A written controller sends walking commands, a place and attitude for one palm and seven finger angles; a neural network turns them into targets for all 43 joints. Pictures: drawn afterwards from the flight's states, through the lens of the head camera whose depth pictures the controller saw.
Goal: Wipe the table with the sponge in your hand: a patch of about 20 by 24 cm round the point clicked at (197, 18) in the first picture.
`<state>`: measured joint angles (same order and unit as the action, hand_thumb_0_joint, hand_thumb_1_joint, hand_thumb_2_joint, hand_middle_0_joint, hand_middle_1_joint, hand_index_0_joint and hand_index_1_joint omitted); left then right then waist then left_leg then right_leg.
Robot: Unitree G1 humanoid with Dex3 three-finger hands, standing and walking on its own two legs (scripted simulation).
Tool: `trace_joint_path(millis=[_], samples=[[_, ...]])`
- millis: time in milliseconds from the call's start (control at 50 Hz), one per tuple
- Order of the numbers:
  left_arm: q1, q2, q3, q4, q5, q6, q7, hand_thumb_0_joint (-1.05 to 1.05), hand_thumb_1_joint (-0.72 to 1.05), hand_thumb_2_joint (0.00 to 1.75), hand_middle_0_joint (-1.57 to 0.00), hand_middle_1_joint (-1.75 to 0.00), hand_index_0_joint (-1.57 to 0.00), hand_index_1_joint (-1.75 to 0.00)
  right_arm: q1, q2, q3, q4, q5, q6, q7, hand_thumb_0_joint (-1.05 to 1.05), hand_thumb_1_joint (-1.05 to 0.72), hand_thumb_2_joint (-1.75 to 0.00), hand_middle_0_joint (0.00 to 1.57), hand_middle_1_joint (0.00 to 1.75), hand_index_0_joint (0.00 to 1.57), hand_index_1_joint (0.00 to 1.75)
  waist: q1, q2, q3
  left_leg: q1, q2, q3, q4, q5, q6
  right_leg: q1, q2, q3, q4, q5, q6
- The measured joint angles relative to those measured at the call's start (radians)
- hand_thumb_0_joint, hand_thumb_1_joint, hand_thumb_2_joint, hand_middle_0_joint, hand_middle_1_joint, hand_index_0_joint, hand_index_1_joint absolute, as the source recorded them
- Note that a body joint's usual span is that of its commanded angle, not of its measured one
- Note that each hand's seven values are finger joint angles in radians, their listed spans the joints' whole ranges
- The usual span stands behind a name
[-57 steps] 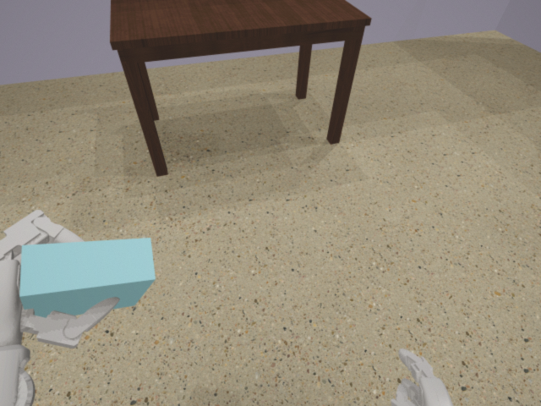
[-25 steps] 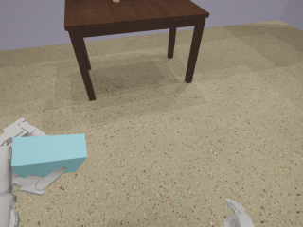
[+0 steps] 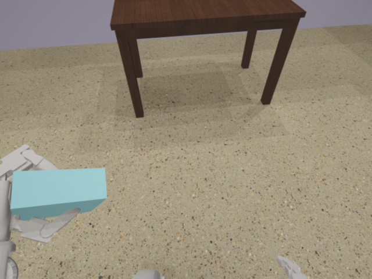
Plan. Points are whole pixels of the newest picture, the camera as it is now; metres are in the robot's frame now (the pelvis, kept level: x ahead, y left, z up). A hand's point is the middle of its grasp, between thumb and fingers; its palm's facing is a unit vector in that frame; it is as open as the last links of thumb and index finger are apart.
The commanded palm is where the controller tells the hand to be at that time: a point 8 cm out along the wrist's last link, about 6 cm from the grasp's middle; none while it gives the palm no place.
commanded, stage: walk to a spot facing it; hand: left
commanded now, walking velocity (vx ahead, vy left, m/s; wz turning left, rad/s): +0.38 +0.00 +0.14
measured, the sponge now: (72, 194) +0.22 +0.20 +0.15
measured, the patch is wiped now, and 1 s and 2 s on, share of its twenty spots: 0.00 0.00 0.00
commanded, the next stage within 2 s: none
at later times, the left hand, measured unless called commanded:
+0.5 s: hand (89, 124) +0.35 +0.20 +0.18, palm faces +0.46 -0.74 -0.49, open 9.3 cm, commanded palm +0.30 +0.24 +0.18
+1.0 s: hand (108, 78) +0.50 +0.20 +0.18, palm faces +0.53 -0.75 -0.39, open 9.3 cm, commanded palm +0.43 +0.23 +0.18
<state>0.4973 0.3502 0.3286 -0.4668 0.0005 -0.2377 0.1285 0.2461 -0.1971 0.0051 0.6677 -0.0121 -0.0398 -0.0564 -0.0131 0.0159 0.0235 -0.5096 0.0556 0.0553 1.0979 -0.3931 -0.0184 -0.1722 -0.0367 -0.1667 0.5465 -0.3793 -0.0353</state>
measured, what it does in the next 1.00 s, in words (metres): walks ahead: left foot, then right foot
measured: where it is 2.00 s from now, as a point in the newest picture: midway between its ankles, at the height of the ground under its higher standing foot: (207, 208)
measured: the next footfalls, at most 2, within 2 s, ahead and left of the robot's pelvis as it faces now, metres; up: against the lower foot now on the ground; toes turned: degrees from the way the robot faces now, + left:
left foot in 0.16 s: +0.16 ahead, +0.14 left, +0.00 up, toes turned +12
right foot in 0.50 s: +0.25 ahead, -0.16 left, +0.00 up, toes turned -9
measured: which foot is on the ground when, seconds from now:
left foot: up 0.00-0.14, down 0.16-0.50, up 0.52-0.90, down 0.92-1.00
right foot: down 0.00-0.16, up 0.18-0.48, down 0.50-0.94, up 0.96-1.00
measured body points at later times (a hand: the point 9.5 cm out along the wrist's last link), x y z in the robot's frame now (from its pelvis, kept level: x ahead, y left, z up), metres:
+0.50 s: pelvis +0.15 -0.05 -0.01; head +0.17 -0.07 +0.44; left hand +0.31 +0.23 +0.21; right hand +0.32 -0.23 -0.12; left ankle +0.12 +0.13 -0.73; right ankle +0.21 -0.16 -0.73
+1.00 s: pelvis +0.30 -0.06 -0.02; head +0.33 -0.05 +0.43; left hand +0.47 +0.24 +0.20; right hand +0.51 -0.29 -0.09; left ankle +0.36 +0.05 -0.73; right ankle +0.23 -0.17 -0.68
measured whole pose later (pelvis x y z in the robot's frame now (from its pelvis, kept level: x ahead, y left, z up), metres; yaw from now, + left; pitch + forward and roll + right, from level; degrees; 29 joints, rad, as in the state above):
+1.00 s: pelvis +0.30 -0.06 -0.02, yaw +7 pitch -2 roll +2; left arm 0.40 0.39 0.39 -0.52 -0.02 -0.24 0.18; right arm 0.18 -0.20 -0.05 0.58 0.00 -0.05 -0.06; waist 0.00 -0.06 0.08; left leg -0.37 0.05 0.20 0.65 -0.23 0.05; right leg -0.30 -0.09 -0.11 1.07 -0.55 0.01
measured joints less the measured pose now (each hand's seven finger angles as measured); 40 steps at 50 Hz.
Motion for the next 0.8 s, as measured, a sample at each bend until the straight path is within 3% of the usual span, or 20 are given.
trace_joint_path(millis=[80, 140, 180, 240, 280, 320, 380, 480, 520, 560, 600, 660, 720, 800], samples=[[0.001, 0.01, 0.025, -0.015, 0.0, 0.003, 0.016, 0.0, -0.43, 1.03, -0.82, -1.39, -0.82, -1.39, -0.01, -0.019, -0.017, -0.037, -0.001, 0.004, -0.008, 0.01, -0.9, -0.9, 0.2, 0.3, 0.2, 0.3, 0.025, -0.041, 0.025, 0.025, 0.027, 0.081, -0.272, 0.051, 0.011, 0.049, -0.027, -0.011, -0.04, -0.013, 0.007], [-0.004, 0.003, 0.035, -0.061, -0.006, 0.014, 0.038, -0.01, -0.43, 1.03, -0.82, -1.39, -0.82, -1.39, -0.024, -0.038, -0.028, -0.073, -0.001, -0.011, -0.014, 0.01, -0.9, -0.9, 0.2, 0.3, 0.2, 0.3, 0.045, -0.066, 0.046, 0.111, 0.007, 0.142, -0.497, 0.143, 0.024, 0.056, -0.053, -0.003, 0.03, -0.074, 0.023], [-0.015, 0.003, 0.046, -0.086, -0.012, 0.011, 0.05, -0.01, -0.43, 1.03, -0.82, -1.39, -0.82, -1.39, -0.058, -0.043, -0.039, -0.093, 0.002, -0.021, -0.02, 0.01, -0.9, -0.9, 0.2, 0.3, 0.2, 0.3, 0.05, -0.065, 0.06, 0.15, 0.005, 0.151, -0.527, 0.215, 0.052, -0.006, -0.063, 0.028, 0.227, -0.117, 0.033], [-0.091, 0.025, 0.044, -0.045, -0.012, 0.022, 0.046, -0.01, -0.43, 1.03, -0.82, -1.39, -0.82, -1.39, -0.118, -0.002, -0.04, -0.087, 0.008, -0.025, -0.012, 0.01, -0.91, -0.9, 0.19, 0.3, 0.2, 0.3, 0.032, -0.077, 0.079, 0.154, 0.008, 0.142, -0.449, 0.143, 0.045, -0.155, -0.035, 0.108, 0.585, -0.168, 0.046], [-0.11, 0.036, 0.046, -0.04, -0.01, 0.037, 0.038, -0.01, -0.43, 1.03, -0.82, -1.39, -0.82, -1.39, -0.134, 0.029, -0.024, -0.088, 0.013, -0.032, -0.003, 0.01, -0.91, -0.9, 0.19, 0.3, 0.2, 0.3, 0.018, -0.07, 0.071, 0.169, 0.019, 0.125, -0.465, 0.13, 0.036, -0.252, -0.032, 0.112, 0.682, -0.147, 0.054], [-0.091, 0.04, 0.053, -0.068, -0.012, 0.038, 0.032, -0.01, -0.43, 1.03, -0.82, -1.39, -0.82, -1.39, -0.128, 0.057, -0.008, -0.094, 0.014, -0.043, 0.004, 0.01, -0.91, -0.9, 0.19, 0.3, 0.2, 0.3, 0.012, -0.059, 0.062, 0.191, 0.035, 0.115, -0.5, 0.137, 0.021, -0.32, -0.048, 0.098, 0.65, -0.1, 0.062], [-0.031, 0.031, 0.055, -0.11, -0.021, 0.017, 0.025, -0.01, -0.43, 1.03, -0.82, -1.39, -0.82, -1.39, -0.091, 0.081, 0.011, -0.101, 0.014, -0.061, 0.009, 0.01, -0.9, -0.9, 0.2, 0.3, 0.2, 0.3, 0.018, -0.029, 0.048, 0.234, 0.063, 0.102, -0.553, 0.14, -0.004, -0.344, -0.074, 0.061, 0.461, -0.025, 0.074], [-0.006, 0.035, 0.054, -0.068, -0.022, 0.005, 0.015, -0.01, -0.43, 1.04, -0.82, -1.39, -0.82, -1.39, -0.015, 0.083, 0.022, -0.082, 0.013, -0.059, -0.007, 0.01, -0.9, -0.9, 0.2, 0.3, 0.2, 0.3, 0.038, 0.023, 0.029, 0.27, 0.106, 0.06, -0.513, 0.07, -0.028, -0.227, -0.064, -0.006, 0.146, 0.049, 0.089], [-0.04, 0.033, 0.049, -0.035, -0.013, 0.019, 0.016, -0.01, -0.43, 1.04, -0.82, -1.39, -0.82, -1.39, -0.004, 0.065, 0.019, -0.064, 0.015, -0.048, -0.013, 0.01, -0.9, -0.9, 0.2, 0.3, 0.21, 0.3, 0.044, 0.034, 0.028, 0.219, 0.113, 0.029, -0.353, -0.029, 0.002, -0.202, -0.056, -0.019, 0.123, 0.098, 0.038], [-0.087, -0.003, 0.023, 0.009, -0.009, 0.034, 0.012, -0.01, -0.43, 1.04, -0.82, -1.39, -0.82, -1.39, -0.024, 0.028, 0.008, -0.012, 0.011, -0.029, -0.012, 0.01, -0.9, -0.9, 0.2, 0.3, 0.21, 0.3, 0.049, 0.045, 0.042, 0.133, 0.073, -0.022, -0.092, -0.08, 0.013, -0.197, -0.06, -0.035, 0.18, 0.058, -0.002], [-0.098, -0.034, 0.008, 0.032, -0.01, 0.045, 0.005, -0.01, -0.43, 1.04, -0.82, -1.39, -0.82, -1.39, -0.044, -0.006, -0.003, 0.023, 0.011, -0.012, -0.007, 0.01, -0.9, -0.9, 0.2, 0.3, 0.2, 0.3, 0.045, 0.042, 0.053, 0.056, 0.037, -0.03, 0.111, -0.046, 0.007, -0.162, -0.06, -0.041, 0.164, 0.033, -0.013], [-0.063, -0.043, 0.0, 0.02, -0.003, 0.039, 0.001, -0.01, -0.43, 1.04, -0.82, -1.39, -0.82, -1.39, -0.055, -0.039, -0.024, 0.025, 0.01, 0.003, -0.005, 0.02, -0.9, -0.9, 0.2, 0.3, 0.2, 0.3, 0.016, 0.032, 0.06, -0.035, 0.026, -0.008, 0.216, 0.026, -0.006, -0.1, -0.051, -0.065, 0.081, 0.046, -0.01], [-0.018, -0.012, 0.011, -0.025, -0.001, 0.023, 0.004, -0.01, -0.43, 1.04, -0.82, -1.39, -0.82, -1.39, -0.05, -0.054, -0.045, -0.009, 0.009, 0.009, -0.004, 0.02, -0.9, -0.9, 0.2, 0.3, 0.2, 0.3, -0.004, 0.004, 0.064, -0.071, 0.036, 0.03, 0.102, 0.07, -0.01, -0.047, -0.046, -0.082, 0.002, 0.058, -0.016], [0.025, 0.036, 0.046, -0.093, -0.009, 0.0, 0.022, -0.01, -0.43, 1.04, -0.82, -1.39, -0.82, -1.39, -0.029, -0.063, -0.063, -0.067, 0.008, 0.009, 0.0, 0.01, -0.91, -0.9, 0.19, 0.3, 0.2, 0.3, -0.004, -0.033, 0.067, -0.03, 0.049, 0.085, -0.215, 0.096, -0.001, 0.004, -0.044, -0.089, -0.05, 0.047, -0.011]])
